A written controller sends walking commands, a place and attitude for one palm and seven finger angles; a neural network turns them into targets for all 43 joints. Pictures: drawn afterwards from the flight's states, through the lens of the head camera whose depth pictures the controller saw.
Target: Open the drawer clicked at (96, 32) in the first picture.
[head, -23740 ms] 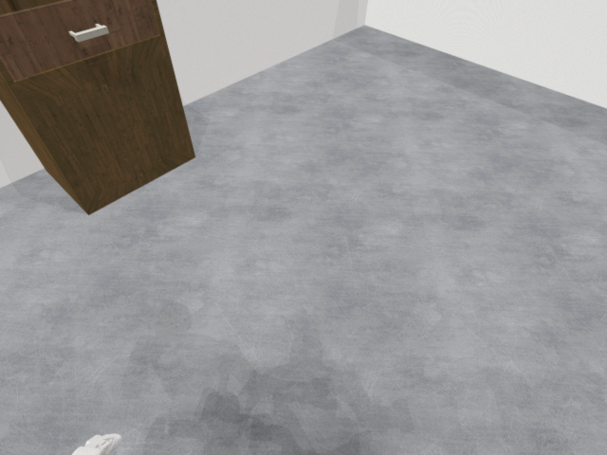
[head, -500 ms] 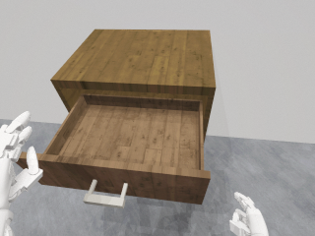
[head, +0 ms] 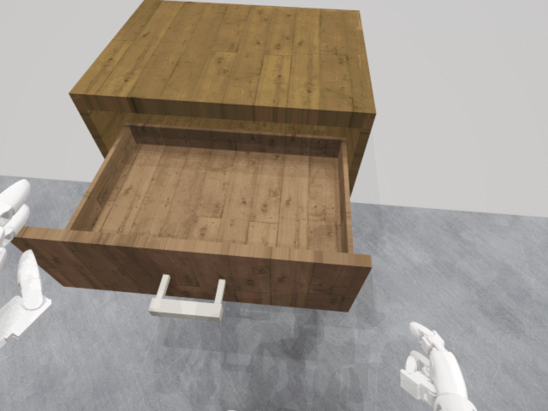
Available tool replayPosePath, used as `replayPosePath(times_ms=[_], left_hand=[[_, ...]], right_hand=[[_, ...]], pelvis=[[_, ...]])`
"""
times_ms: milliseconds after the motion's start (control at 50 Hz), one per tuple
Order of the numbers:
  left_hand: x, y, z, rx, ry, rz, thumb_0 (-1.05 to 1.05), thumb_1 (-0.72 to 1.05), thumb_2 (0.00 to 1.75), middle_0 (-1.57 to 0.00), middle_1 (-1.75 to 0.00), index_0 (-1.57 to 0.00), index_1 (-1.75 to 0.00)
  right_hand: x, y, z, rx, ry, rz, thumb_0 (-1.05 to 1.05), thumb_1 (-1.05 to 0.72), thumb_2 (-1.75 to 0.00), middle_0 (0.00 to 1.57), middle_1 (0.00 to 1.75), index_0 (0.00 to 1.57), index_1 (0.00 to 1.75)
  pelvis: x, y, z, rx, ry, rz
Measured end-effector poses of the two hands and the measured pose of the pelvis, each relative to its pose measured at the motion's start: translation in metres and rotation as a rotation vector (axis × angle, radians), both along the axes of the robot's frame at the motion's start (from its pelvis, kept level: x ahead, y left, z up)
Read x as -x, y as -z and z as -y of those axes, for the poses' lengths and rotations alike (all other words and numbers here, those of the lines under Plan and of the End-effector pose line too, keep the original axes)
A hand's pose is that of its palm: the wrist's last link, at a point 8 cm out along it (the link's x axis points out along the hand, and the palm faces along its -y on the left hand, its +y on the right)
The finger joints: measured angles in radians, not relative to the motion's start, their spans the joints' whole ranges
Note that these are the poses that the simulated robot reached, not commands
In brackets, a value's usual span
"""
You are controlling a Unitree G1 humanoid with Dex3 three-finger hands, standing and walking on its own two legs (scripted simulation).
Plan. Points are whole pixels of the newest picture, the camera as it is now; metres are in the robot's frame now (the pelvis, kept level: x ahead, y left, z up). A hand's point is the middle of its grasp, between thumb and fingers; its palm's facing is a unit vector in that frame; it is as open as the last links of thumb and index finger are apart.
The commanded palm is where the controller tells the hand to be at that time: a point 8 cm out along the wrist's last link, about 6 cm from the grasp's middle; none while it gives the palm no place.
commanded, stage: step back with the hand held close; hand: left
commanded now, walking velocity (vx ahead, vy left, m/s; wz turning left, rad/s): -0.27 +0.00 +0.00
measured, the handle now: (189, 296) +0.29 +0.16 -0.04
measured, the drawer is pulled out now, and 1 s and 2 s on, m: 0.30 0.30 0.30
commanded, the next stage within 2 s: stop stepping back and stand still in 0.80 s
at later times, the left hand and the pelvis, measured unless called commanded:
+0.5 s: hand (65, 346) +0.16 +0.20 +0.16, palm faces +0.21 -0.84 -0.50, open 7.4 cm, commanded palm +0.08 +0.26 +0.18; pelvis -0.06 -0.01 +0.00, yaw -2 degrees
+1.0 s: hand out of the picture +0.02 +0.18 +0.17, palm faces +0.28 -0.82 -0.51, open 7.4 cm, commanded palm -0.04 +0.23 +0.18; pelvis -0.18 -0.05 +0.00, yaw -1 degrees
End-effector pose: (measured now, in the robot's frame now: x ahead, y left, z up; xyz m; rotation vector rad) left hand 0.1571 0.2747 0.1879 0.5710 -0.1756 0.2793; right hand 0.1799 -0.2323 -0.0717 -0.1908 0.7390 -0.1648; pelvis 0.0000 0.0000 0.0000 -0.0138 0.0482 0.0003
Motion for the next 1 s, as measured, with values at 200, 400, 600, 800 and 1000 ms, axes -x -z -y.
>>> replayPosePath(times_ms=[200, 400, 600, 800, 1000], left_hand=[[0.019, 0.009, -0.009, 0.059, 0.012, 0.054, 0.01, 0.89, 0.90, -0.22, -0.31, -0.21, -0.30], [0.022, 0.002, -0.003, -0.006, 0.043, 0.068, 0.01, 0.89, 0.90, -0.21, -0.31, -0.21, -0.30], [0.061, -0.002, 0.046, -0.016, 0.176, -0.001, 0.01, 0.89, 0.90, -0.22, -0.31, -0.21, -0.30], [0.099, 0.010, 0.023, 0.038, 0.029, 0.042, 0.01, 0.89, 0.90, -0.22, -0.31, -0.21, -0.30], [0.169, -0.008, 0.056, -0.019, 0.071, 0.056, 0.01, 0.89, 0.90, -0.22, -0.31, -0.21, -0.30]], right_hand=[[0.024, -0.002, -0.012, 0.043, -0.026, -0.012, 0.01, -0.90, -0.89, 0.20, 0.30, 0.20, 0.30], [0.038, 0.004, -0.017, 0.008, -0.063, 0.007, 0.01, -0.90, -0.89, 0.20, 0.30, 0.20, 0.30], [0.083, 0.009, 0.019, -0.034, -0.005, -0.006, 0.01, -0.90, -0.89, 0.20, 0.30, 0.21, 0.30], [0.121, -0.005, 0.043, 0.088, 0.043, -0.039, 0.01, -0.90, -0.90, 0.20, 0.30, 0.20, 0.30], [0.169, 0.000, 0.022, -0.047, -0.067, 0.045, 0.01, -0.90, -0.90, 0.20, 0.30, 0.20, 0.30]], pelvis=[[0.016, 0.004, -0.010, 0.022, -0.009, 0.000], [0.036, 0.005, -0.002, -0.002, 0.029, -0.040], [0.080, 0.004, 0.025, 0.018, 0.024, -0.007], [0.114, 0.002, 0.021, -0.020, -0.021, -0.013], [0.175, 0.004, 0.046, -0.024, 0.016, 0.002]])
